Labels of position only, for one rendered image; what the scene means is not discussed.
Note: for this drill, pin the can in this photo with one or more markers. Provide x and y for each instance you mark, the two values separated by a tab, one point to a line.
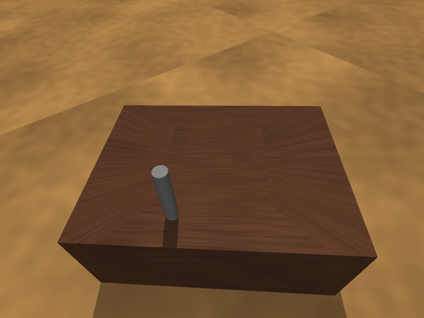
165	191

